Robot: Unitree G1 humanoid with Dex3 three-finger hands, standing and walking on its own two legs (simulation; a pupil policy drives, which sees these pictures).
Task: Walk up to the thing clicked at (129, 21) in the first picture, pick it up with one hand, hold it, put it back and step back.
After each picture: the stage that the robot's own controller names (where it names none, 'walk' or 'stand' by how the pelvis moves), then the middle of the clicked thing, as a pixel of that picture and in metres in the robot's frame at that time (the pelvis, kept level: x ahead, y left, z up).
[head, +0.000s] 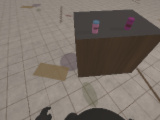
stand; (129, 23) +1.00 -0.39 +0.07
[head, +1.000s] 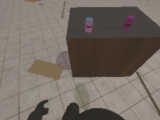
sink last; (128, 23) +0.89 -0.31 +0.10
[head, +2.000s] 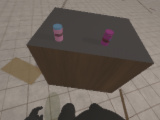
sink last; (106, 37) +0.64 -0.08 +0.11
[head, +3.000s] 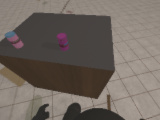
stand; (63, 42) +0.52 +0.24 +0.11
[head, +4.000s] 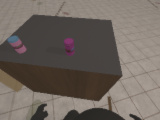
stand; (69, 47) +0.50 +0.18 +0.09
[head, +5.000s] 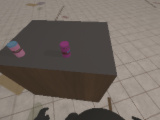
stand; (65, 49) +0.49 +0.22 +0.08
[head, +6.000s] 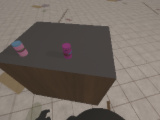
stand; (67, 51) +0.50 +0.21 +0.07
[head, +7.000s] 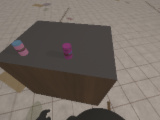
stand; (67, 51) +0.49 +0.20 +0.07
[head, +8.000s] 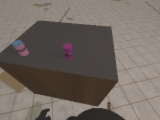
stand; (68, 51) +0.49 +0.20 +0.07
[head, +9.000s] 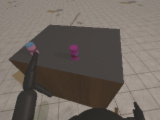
rise first; (74, 53) +0.49 +0.19 +0.07
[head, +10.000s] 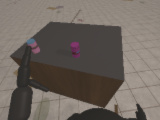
go down; (75, 50) +0.51 +0.18 +0.07
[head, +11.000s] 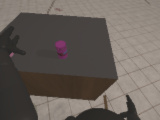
go down; (61, 50) +0.47 +0.18 +0.08
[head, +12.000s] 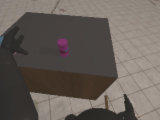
close in; (63, 48) +0.49 +0.18 +0.08
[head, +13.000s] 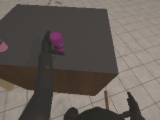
close; (57, 43) +0.49 +0.20 +0.12
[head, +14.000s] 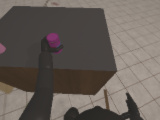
lift; (55, 44) +0.49 +0.21 +0.12
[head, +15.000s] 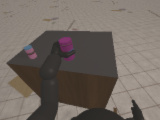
lift; (67, 49) +0.35 +0.15 +0.26
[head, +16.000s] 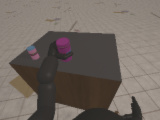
hold; (64, 50) +0.33 +0.17 +0.26
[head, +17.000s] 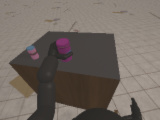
hold; (64, 50) +0.33 +0.17 +0.26
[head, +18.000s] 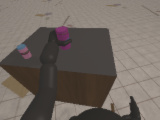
crouch; (63, 38) +0.43 +0.17 +0.27
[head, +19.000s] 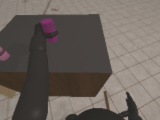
lower; (50, 31) +0.52 +0.21 +0.21
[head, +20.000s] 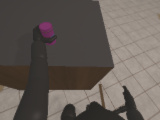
lower; (48, 34) +0.53 +0.21 +0.13
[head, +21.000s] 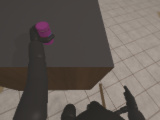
lower; (45, 34) +0.54 +0.22 +0.13
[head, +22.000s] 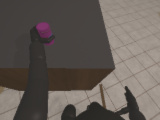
lower; (46, 34) +0.53 +0.22 +0.13
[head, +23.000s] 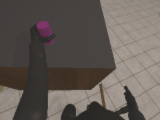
rest; (46, 33) +0.54 +0.22 +0.13
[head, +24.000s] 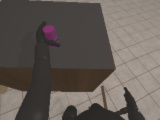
withdraw; (51, 36) +0.53 +0.21 +0.12
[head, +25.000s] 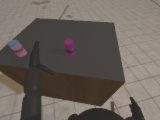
sink last; (69, 47) +0.50 +0.19 +0.10
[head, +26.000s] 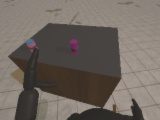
stand; (74, 47) +0.56 +0.20 +0.08
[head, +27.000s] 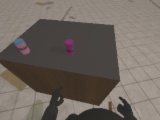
stand; (70, 47) +0.53 +0.20 +0.08
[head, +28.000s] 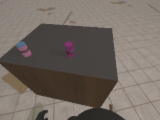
walk; (69, 49) +0.53 +0.20 +0.07
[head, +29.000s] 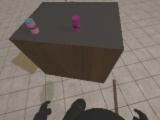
walk; (76, 24) +0.72 +0.17 +0.09
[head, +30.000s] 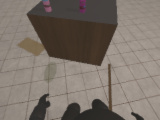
walk; (82, 5) +1.07 +0.13 +0.10
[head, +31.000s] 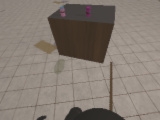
walk; (88, 11) +1.34 +0.15 +0.09
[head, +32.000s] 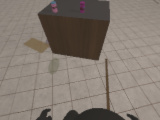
stand; (82, 7) +1.31 +0.18 +0.08
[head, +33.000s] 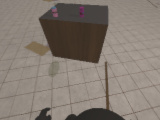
stand; (81, 12) +1.30 +0.17 +0.07
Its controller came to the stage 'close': yes
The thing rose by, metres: 0.21
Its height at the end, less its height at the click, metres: +0.00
